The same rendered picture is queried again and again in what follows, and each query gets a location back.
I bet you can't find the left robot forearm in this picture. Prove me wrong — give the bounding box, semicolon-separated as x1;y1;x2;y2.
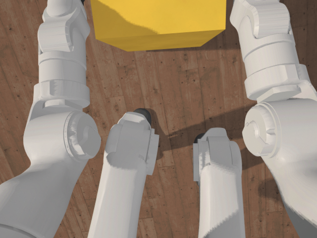
26;0;90;126

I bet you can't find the right robot forearm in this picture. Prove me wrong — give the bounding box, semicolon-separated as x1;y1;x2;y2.
230;0;317;103

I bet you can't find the right robot upper arm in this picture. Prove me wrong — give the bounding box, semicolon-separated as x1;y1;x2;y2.
242;98;317;238

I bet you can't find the robot left shin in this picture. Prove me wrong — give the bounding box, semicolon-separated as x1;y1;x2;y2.
104;112;151;160

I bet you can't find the carton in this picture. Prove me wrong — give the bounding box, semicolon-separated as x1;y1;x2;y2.
90;0;226;52

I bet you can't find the robot left foot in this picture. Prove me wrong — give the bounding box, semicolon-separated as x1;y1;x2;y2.
134;108;152;126

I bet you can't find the left robot upper arm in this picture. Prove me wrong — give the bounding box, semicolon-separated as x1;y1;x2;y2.
0;110;101;238

